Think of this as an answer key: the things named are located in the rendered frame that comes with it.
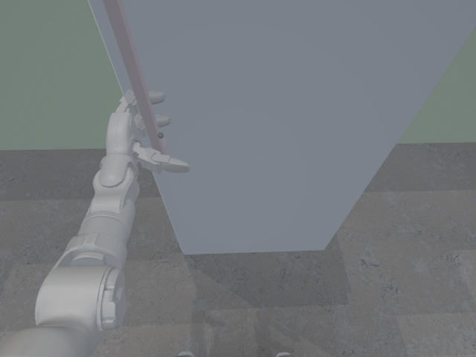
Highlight fridge door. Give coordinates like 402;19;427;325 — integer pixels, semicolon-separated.
89;0;476;254

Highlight left robot upper arm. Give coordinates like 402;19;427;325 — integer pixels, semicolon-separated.
0;265;126;357

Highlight left robot hand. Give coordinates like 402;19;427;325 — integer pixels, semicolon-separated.
106;89;190;174

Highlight handle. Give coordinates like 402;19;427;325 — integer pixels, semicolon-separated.
103;0;167;155

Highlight robot left forearm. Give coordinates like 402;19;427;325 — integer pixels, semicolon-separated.
35;154;140;325

